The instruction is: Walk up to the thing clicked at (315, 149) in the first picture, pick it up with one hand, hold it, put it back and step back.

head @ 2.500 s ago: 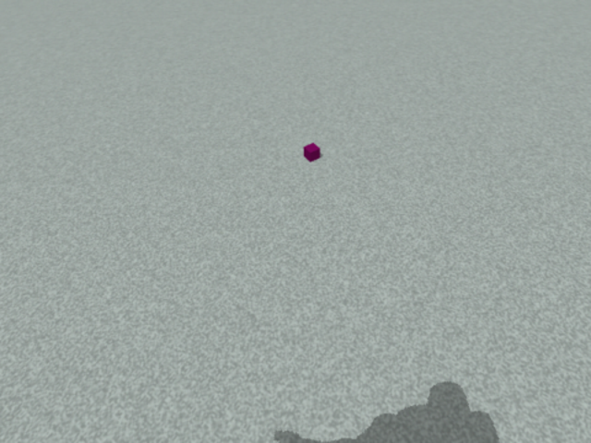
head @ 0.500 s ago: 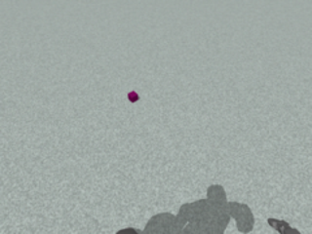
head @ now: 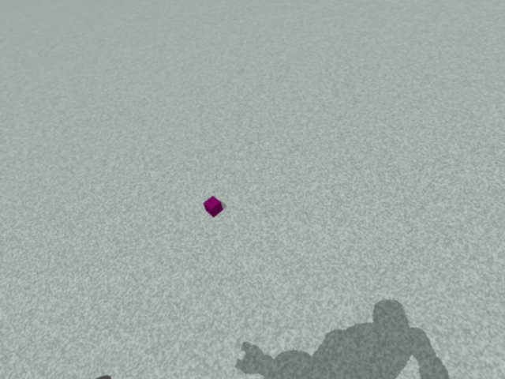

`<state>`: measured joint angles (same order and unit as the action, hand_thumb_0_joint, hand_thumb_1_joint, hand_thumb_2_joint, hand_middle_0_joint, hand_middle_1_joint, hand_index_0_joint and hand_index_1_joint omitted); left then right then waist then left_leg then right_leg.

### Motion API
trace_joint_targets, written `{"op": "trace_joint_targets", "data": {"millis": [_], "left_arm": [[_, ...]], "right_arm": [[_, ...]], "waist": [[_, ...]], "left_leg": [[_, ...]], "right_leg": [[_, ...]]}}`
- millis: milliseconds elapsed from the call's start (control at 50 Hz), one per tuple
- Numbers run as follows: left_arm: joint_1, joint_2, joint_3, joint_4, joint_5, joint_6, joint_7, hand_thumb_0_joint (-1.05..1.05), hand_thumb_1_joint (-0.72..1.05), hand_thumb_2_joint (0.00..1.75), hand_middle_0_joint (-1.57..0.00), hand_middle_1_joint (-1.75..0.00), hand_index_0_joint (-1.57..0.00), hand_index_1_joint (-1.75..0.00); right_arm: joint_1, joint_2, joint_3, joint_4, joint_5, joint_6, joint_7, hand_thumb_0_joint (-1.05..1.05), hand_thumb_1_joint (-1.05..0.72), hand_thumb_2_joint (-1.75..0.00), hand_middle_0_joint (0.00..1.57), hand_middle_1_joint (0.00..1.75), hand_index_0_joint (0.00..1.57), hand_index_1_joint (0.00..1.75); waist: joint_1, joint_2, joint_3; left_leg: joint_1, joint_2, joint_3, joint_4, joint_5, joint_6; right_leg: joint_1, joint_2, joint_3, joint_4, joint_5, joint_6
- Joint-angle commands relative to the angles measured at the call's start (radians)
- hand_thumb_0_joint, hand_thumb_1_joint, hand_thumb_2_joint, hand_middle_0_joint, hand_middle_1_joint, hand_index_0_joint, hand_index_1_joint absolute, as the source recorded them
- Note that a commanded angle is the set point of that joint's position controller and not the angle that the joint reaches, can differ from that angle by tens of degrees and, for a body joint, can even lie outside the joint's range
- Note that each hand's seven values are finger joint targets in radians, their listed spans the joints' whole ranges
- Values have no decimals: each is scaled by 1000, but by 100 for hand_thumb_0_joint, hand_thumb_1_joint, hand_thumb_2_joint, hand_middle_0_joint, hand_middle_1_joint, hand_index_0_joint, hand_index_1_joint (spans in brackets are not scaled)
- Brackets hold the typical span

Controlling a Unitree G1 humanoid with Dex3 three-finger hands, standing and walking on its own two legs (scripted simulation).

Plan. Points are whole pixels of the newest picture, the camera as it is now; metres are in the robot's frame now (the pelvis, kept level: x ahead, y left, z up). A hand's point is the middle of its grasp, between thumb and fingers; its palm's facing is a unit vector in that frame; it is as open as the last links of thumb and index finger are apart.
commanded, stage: walk up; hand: left
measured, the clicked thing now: (213, 206) +1.00 +0.32 -0.73
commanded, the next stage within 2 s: none
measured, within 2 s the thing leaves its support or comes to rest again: neither
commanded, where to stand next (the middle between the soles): +0.63 +0.07 m, yaw -1 degrees
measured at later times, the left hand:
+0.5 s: hand (109, 332) +0.25 +0.34 -0.15, palm faces -0.02 -0.94 -0.34, open 7.4 cm
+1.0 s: hand (143, 237) +0.44 +0.30 -0.10, palm faces +0.00 -0.91 -0.41, open 7.4 cm
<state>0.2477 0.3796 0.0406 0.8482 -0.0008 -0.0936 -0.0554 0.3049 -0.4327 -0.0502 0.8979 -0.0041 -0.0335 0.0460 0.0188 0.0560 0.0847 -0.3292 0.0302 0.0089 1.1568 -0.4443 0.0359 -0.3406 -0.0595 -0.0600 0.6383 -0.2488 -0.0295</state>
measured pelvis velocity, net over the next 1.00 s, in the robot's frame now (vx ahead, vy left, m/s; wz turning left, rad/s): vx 0.36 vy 0.03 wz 0.01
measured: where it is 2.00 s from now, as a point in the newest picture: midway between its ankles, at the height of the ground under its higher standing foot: (261, 286)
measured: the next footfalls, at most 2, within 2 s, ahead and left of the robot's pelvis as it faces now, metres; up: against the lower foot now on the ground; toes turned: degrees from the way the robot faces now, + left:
left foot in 0.32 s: +0.27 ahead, +0.17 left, +0.00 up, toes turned +6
right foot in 0.80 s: +0.46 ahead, -0.07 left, +0.00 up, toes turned -3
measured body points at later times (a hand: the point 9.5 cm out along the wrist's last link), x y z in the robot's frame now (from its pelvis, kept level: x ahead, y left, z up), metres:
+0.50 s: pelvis +0.20 +0.07 +0.01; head +0.22 +0.09 +0.46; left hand +0.25 +0.39 -0.12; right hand +0.29 -0.25 -0.08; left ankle +0.23 +0.17 -0.73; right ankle +0.18 -0.09 -0.65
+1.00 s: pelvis +0.36 +0.03 +0.01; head +0.38 +0.00 +0.46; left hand +0.43 +0.35 -0.07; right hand +0.43 -0.28 -0.13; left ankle +0.35 +0.19 -0.65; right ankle +0.42 -0.07 -0.73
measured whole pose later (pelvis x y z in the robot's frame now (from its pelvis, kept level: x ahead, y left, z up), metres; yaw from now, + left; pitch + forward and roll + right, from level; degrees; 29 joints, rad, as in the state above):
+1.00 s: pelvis +0.36 +0.03 +0.01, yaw +0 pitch -3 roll +2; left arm 0.27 0.36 0.03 0.85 0.00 -0.09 -0.04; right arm 0.31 -0.43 -0.05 0.86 -0.01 -0.03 0.05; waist 0.02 0.07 0.10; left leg -0.41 0.03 -0.01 1.06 -0.38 0.04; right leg -0.26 -0.04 -0.05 0.51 -0.20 -0.03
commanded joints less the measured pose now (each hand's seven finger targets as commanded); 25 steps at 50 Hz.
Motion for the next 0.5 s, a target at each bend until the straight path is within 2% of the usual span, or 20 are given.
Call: {"op": "trace_joint_targets", "data": {"millis": [0,20,40,80,100,120,160,200,240,260,280,300,320,340,360,380,400,420,440,480], "left_arm": [[61,294,87,-33,-7,-26,34,0,90,90,-20,-30,-20,-30],[69,288,83,-37,-6,-32,34,0,90,90,-20,-30,-20,-30],[68,289,82,-46,-2,-35,34,0,90,90,-20,-30,-20,-30],[58,294,86,-63,2,-36,33,0,90,90,-20,-30,-20,-30],[78,296,89,-59,2,-36,33,0,90,90,-20,-30,-20,-30],[78,308,94,-67,9,-37,32,0,90,90,-20,-30,-20,-30],[94,315,94,-66,9,-36,31,0,90,90,-20,-30,-20,-30],[81,322,92,-67,8,-33,31,0,90,90,-20,-30,-20,-30],[63,334,93,-67,8,-29,31,0,90,90,-20,-30,-20,-30],[51,339,92,-67,10,-25,31,0,90,90,-20,-30,-20,-30],[61,324,85,-66,10,-21,32,0,90,90,-20,-30,-20,-30],[70,289,71,-67,14,-19,34,0,90,90,-20,-30,-20,-30],[130,215,46,-71,5,-13,35,0,90,90,-20,-30,-20,-30],[169,166,33,-68,-8,-7,32,0,90,90,-20,-30,-20,-30],[138,272,55,-48,0,3,51,0,90,90,-20,-30,-20,-30],[94,293,52,-45,4,2,56,0,90,90,-20,-30,-20,-30],[84,287,49,-35,-3,1,51,0,90,90,-20,-30,-20,-30],[119,268,49,-16,-12,2,43,0,90,90,-20,-30,-20,-30],[137,254,50,-4,-18,7,36,0,90,90,-20,-30,-20,-30],[153,238,53,1,-15,17,26,0,90,90,-20,-30,-20,-30]], "right_arm": [[48,-169,-53,-79,14,-27,3,0,-90,-90,20,30,20,30],[50,-164,-56,-76,10,-22,8,0,-90,-90,20,30,20,30],[40,-158,-57,-80,6,-18,13,0,-90,-90,20,30,20,30],[0,-154,-61,-96,0,-13,23,0,-90,-90,20,30,20,30],[-35,-152,-61,-106,-4,-13,27,0,-90,-90,20,30,20,30],[-69,-145,-59,-120,-8,-15,33,0,-90,-90,20,30,20,30],[-117,-143,-62,-133,-14,-23,38,0,-90,-90,20,30,20,30],[-144,-148,-69,-133,-13,-29,45,0,-90,-90,20,30,20,30],[-114,-158,-76,-122,-12,-32,47,0,-90,-90,20,30,20,30],[-84,-160,-79,-109,-12,-34,46,0,-90,-90,20,30,20,30],[-30,-168,-84,-91,-15,-39,41,0,-90,-90,20,30,20,30],[82,-207,-100,-55,-22,-45,30,0,-90,-90,20,30,20,30],[178,-278,-123,-38,-38,-54,15,0,-90,-90,20,30,20,30],[146,-324,-127,-73,-30,-62,6,0,-90,-90,20,30,20,30],[128,-340,-132,-79,2,-58,6,0,-90,-90,20,30,20,30],[97,-316,-126,-81,13,-54,0,0,-90,-90,20,30,20,30],[54,-274,-108,-95,14,-55,-7,0,-90,-90,20,30,20,30],[12,-236,-86,-111,13,-62,-11,0,-90,-90,20,30,20,30],[14,-219,-76,-106,14,-69,-12,0,-90,-90,20,30,20,30],[14,-210,-74,-109,16,-76,-14,0,-90,-90,20,30,20,30]], "waist": [[-9,-202,-38],[-10,-198,-51],[-12,-200,-46],[-8,-198,-31],[7,-199,-26],[14,-207,-19],[31,-195,-17],[24,-186,-20],[3,-172,-32],[-23,-159,-35],[-48,-116,-56],[-102,-14,-117],[-137,200,-176],[-93,284,-133],[-104,175,-126],[-90,109,-69],[-68,35,-24],[-39,27,-17],[-25,55,-10],[-15,79,-38]], "left_leg": [[-196,48,-89,-55,133,2],[-185,36,-84,-77,157,-6],[-192,38,-75,-128,168,-19],[-201,41,-48,-252,187,-43],[-220,43,-33,-307,202,-46],[-203,64,-29,-371,220,-49],[-151,75,-10,-468,271,-44],[-73,67,9,-520,290,-28],[-2,58,29,-545,294,-10],[66,46,47,-578,291,-1],[149,18,64,-603,272,3],[301,10,20,-606,211,29],[419,142,-190,-742,-3,82],[482,332,-597,-869,-56,144],[443,404,-678,-886,-2,228],[356,396,-625,-882,85,245],[256,331,-447,-875,242,198],[219,266,-305,-861,371,144],[190,236,-221,-860,485,109],[179,214,-151,-853,556,138]], "right_leg": [[159,-187,262,-357,140,-155],[161,-174,215,-348,211,-159],[156,-174,185,-355,221,-172],[147,-180,144,-382,133,-187],[168,-179,141,-382,117,-185],[153,-198,143,-386,92,-191],[146,-209,128,-362,93,-181],[113,-217,122,-349,30,-167],[95,-225,126,-323,-24,-156],[63,-223,122,-287,-32,-146],[50,-198,98,-189,45,-130],[-4,-159,71,22,148,-105],[-113,-58,-7,340,111,-56],[-348,95,19,493,-237,-15],[-354,38,92,564,-282,-32],[-360,11,124,605,-251,-33],[-304,-5,175,574,-174,-31],[-254,-19,181,513,-124,-29],[-215,-27,165,465,-93,-20],[-169,-27,119,428,-51,1]]}}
